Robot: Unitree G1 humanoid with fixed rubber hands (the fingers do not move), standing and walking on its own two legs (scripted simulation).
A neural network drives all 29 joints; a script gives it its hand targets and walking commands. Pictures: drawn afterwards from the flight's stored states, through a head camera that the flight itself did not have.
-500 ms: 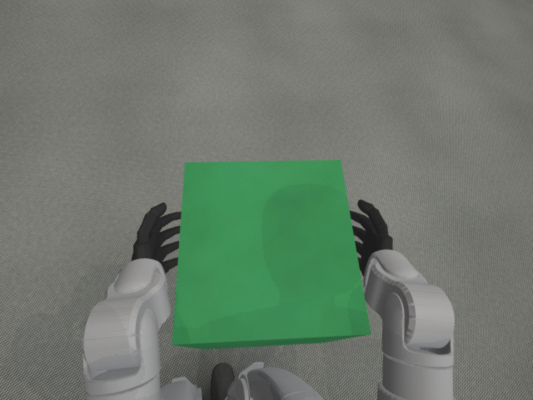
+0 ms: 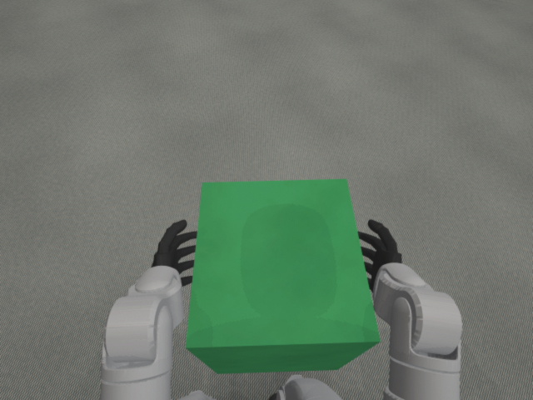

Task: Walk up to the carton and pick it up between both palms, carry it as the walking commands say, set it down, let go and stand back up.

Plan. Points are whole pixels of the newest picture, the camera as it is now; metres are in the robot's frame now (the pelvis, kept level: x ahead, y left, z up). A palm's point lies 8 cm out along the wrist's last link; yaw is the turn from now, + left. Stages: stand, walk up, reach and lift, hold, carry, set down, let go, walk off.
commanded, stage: carry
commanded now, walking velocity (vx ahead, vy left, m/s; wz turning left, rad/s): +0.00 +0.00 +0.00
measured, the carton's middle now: (276, 285) +0.28 -0.04 -0.01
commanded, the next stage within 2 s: none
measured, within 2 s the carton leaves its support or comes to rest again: neither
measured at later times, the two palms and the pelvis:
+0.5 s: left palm (218, 281) +0.25 +0.04 +0.11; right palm (456, 270) +0.24 -0.25 +0.10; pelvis -0.03 -0.09 +0.02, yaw -1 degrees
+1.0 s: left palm (238, 360) +0.17 +0.02 +0.09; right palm (495, 336) +0.16 -0.27 +0.09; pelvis -0.10 -0.11 +0.02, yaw -1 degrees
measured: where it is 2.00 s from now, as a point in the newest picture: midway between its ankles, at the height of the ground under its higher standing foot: outside the picture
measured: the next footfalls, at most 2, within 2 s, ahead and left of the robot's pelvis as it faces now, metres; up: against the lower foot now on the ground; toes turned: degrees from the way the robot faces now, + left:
left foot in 0.02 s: +0.06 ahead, +0.09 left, +0.00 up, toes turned +7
left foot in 0.52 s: -0.06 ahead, +0.00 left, +0.00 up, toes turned +7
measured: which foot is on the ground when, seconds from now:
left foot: up 0.00-0.00, down 0.02-0.24, up 0.26-0.50, down 0.52-1.00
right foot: down 0.00-0.58, up 0.60-0.64, down 0.66-1.00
